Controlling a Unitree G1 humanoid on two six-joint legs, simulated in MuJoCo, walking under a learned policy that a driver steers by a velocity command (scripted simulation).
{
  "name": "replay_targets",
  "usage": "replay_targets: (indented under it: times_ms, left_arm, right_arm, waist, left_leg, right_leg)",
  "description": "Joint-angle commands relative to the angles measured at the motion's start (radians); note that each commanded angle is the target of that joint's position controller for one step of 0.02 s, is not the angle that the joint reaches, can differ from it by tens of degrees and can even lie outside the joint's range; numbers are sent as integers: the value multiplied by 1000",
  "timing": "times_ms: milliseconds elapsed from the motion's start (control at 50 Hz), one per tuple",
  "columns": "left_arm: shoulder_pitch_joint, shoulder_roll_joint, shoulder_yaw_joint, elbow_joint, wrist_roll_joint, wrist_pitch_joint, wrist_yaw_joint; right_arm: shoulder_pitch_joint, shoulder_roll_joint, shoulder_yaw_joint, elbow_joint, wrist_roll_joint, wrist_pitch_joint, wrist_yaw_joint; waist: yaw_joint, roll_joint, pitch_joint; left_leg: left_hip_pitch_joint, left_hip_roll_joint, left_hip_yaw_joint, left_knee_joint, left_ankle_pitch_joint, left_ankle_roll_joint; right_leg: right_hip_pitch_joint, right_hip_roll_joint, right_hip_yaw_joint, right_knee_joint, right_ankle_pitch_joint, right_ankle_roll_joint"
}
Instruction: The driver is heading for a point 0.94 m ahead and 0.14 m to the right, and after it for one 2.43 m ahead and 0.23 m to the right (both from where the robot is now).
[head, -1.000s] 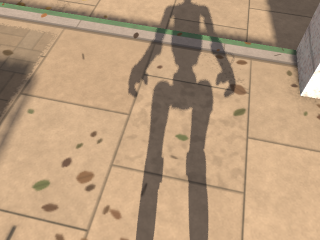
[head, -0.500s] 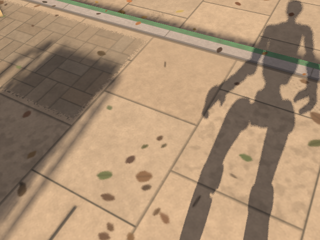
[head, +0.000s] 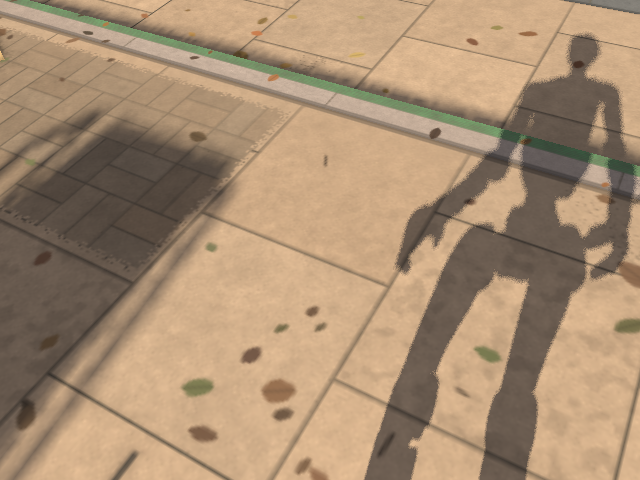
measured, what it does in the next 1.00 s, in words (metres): walks ahead, turning right: left foot, then right foot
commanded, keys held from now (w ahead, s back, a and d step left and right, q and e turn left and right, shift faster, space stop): w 0.24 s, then no key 0.10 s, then e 0.64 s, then no key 0.02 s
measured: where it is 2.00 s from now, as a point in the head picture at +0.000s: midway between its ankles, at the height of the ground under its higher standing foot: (399, 442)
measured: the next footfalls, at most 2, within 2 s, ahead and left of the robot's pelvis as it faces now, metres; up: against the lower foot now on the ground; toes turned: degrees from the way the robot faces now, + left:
left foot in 0.40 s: +0.38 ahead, +0.13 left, +0.00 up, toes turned +0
right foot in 0.86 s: +0.30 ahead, -0.11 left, +0.00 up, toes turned -18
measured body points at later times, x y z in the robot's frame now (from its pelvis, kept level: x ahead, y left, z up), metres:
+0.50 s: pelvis +0.22 +0.04 -0.01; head +0.27 +0.04 +0.43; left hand +0.24 +0.32 -0.14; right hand +0.44 -0.20 -0.09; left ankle +0.34 +0.13 -0.73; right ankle +0.05 -0.09 -0.64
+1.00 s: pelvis +0.27 -0.01 +0.01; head +0.29 -0.06 +0.45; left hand +0.47 +0.23 -0.07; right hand +0.34 -0.33 -0.12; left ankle +0.32 +0.13 -0.65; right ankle +0.26 -0.10 -0.73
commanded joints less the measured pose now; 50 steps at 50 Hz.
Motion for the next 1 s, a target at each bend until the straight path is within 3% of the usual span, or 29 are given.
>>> replay_targets:
  times_ms: [20,60,120,160,240,280,320,360,380,400,420,440,460,480,500,560,620,700,780,820,840,860,880,900,920,940,960,980,1000]
  left_arm:
    - [74,135,23,-40,8,-15,9]
    - [60,118,12,-42,10,-10,13]
    - [98,113,7,-24,3,-3,20]
    - [111,119,6,-11,3,5,27]
    - [157,145,7,18,-4,12,36]
    - [167,145,7,34,-6,22,38]
    - [167,155,10,46,-7,32,40]
    - [140,175,19,41,-9,36,46]
    - [109,175,17,33,-11,40,47]
    - [105,148,8,7,3,36,48]
    - [261,13,-30,3,28,29,38]
    - [332,98,-16,54,-9,28,33]
    - [197,181,14,17,-38,38,36]
    - [101,168,13,-15,-36,50,45]
    - [76,144,14,-14,-26,69,55]
    - [144,86,17,-15,-17,129,74]
    - [88,82,18,-58,-3,141,78]
    - [-13,97,20,-109,-1,146,58]
    - [-64,117,29,-148,-2,151,38]
    - [-31,112,35,-142,1,148,30]
    - [0,134,47,-132,7,145,33]
    - [27,212,70,-138,10,141,45]
    - [-5,318,85,-181,14,137,60]
    - [26,291,79,-184,44,111,49]
    - [-12,266,71,-184,45,88,44]
    - [-73,241,67,-193,24,79,46]
    - [-115,203,56,-203,5,80,50]
    - [-132,185,46,-211,2,82,57]
    - [-133,169,38,-217,6,84,62]
  right_arm:
    - [-138,-102,-26,-123,-3,-58,5]
    - [-138,-88,-28,-112,-17,-58,16]
    - [-172,-59,-20,-119,-22,-52,25]
    - [-237,-34,-8,-140,-21,-54,29]
    - [-365,-20,5,-175,-10,-65,51]
    - [-403,-22,5,-188,-12,-74,64]
    - [-392,-39,-2,-190,-16,-82,74]
    - [-281,-90,-24,-159,-29,-86,67]
    - [-150,-120,-39,-123,-35,-87,56]
    - [-12,-173,-49,-95,-56,-87,39]
    - [31,-233,-49,-93,-89,-77,29]
    - [67,-175,-41,-97,-69,-64,34]
    - [-23,-144,-33,-116,-52,-50,30]
    - [-100,-102,-20,-108,-39,-43,23]
    - [-153,-66,-7,-100,-35,-41,21]
    - [-262,-81,-13,-82,-66,-47,23]
    - [-275,-120,-29,-59,-61,-46,7]
    - [-282,-153,-39,-38,-47,-18,-17]
    - [-265,-181,-48,-15,-29,12,-15]
    - [-270,-178,-48,-3,-13,26,-14]
    - [-234,-150,-42,14,-10,33,-13]
    - [-189,-103,-32,26,-23,39,-10]
    - [-225,-82,-23,-28,-58,37,-10]
    - [-320,-122,-36,-47,-54,32,-17]
    - [-315,-129,-43,-46,-30,35,-19]
    - [-280,-130,-48,-23,-26,38,-25]
    - [-268,-142,-54,-8,-37,39,-32]
    - [-260,-141,-56,-3,-44,38,-33]
    - [-243,-133,-55,3,-40,36,-30]
  waist:
    - [45,-128,111]
    - [32,-121,95]
    - [40,-112,76]
    - [55,-105,87]
    - [92,-115,127]
    - [91,-109,148]
    - [65,-131,117]
    - [-6,-167,22]
    - [-87,-153,-57]
    - [-134,-101,-190]
    - [-52,196,-380]
    - [-92,181,-566]
    - [-94,102,-413]
    - [-66,57,-267]
    - [-34,16,-167]
    - [52,84,-67]
    - [45,81,-65]
    - [18,68,-69]
    - [4,66,-53]
    - [32,51,-58]
    - [35,18,-54]
    - [20,-168,-28]
    - [-7,-406,14]
    - [67,-288,-50]
    - [35,-227,-52]
    - [0,-168,-50]
    - [-12,-152,-58]
    - [-23,-160,-72]
    - [-30,-157,-97]
  left_leg:
    - [-555,85,-28,212,118,33]
    - [-491,112,-8,160,233,24]
    - [-478,104,40,66,336,-13]
    - [-447,95,59,-66,410,-28]
    - [-350,62,91,-288,543,-31]
    - [-308,37,100,-364,550,-15]
    - [-250,14,97,-408,529,17]
    - [-91,-35,104,-428,496,57]
    - [83,-42,112,-490,588,86]
    - [393,89,9,-424,895,134]
    - [780,425,-320,-321,1336,303]
    - [808,488,-496,-395,1156,377]
    - [657,425,-357,-458,1004,325]
    - [505,367,-250,-503,889,278]
    - [345,325,-170,-551,828,256]
    - [6,278,-21,-681,634,241]
    - [-10,299,36,-713,546,254]
    - [24,320,77,-729,374,239]
    - [99,346,92,-684,313,208]
    - [111,322,129,-597,284,156]
    - [83,284,159,-513,245,104]
    - [-16,184,254,-285,136,12]
    - [-317,16,263,-7,-182,-88]
    - [-341,-2,76,179,-222,-76]
    - [-356,16,29,228,-132,-56]
    - [-359,33,13,219,-38,-47]
    - [-356,39,7,206,18,-49]
    - [-318,30,12,226,60,-56]
    - [-292,20,16,237,91,-64]
  right_leg:
    - [298,-334,532,-381,-204,-172]
    - [260,-269,386,-398,17,-131]
    - [262,-229,249,-406,287,-130]
    - [239,-208,184,-411,371,-120]
    - [202,-210,135,-433,348,-116]
    - [218,-219,120,-395,464,-108]
    - [271,-234,114,-318,633,-83]
    - [307,-222,124,-170,895,-49]
    - [278,-182,105,-12,955,-18]
    - [97,-134,106,211,740,20]
    - [-241,22,98,623,-227,89]
    - [-292,51,252,803,-394,104]
    - [-355,-10,224,832,-327,113]
    - [-391,-51,166,779,-260,122]
    - [-364,-79,149,739,-216,136]
    - [-169,-100,98,632,-153,156]
    - [-174,-126,86,510,-67,149]
    - [-154,-138,60,371,34,123]
    - [-126,-121,19,238,-10,89]
    - [-41,-82,-26,69,56,53]
    - [19,-58,-14,-12,110,24]
    - [79,-171,184,-165,335,-37]
    - [147,-388,539,-218,524,-219]
    - [98,-406,574,-248,488,-294]
    - [100,-358,486,-244,443,-250]
    - [103,-305,416,-225,400,-186]
    - [106,-281,382,-215,404,-149]
    - [88,-261,356,-206,465,-141]
    - [96,-248,334,-199,510,-143]
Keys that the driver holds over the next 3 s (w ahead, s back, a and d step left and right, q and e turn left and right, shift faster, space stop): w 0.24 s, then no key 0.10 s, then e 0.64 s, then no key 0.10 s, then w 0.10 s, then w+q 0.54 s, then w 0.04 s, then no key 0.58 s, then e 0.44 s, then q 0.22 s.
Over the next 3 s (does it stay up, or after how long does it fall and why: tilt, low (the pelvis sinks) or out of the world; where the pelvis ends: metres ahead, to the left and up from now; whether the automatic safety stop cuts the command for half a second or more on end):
stays up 0.62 -0.14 0.01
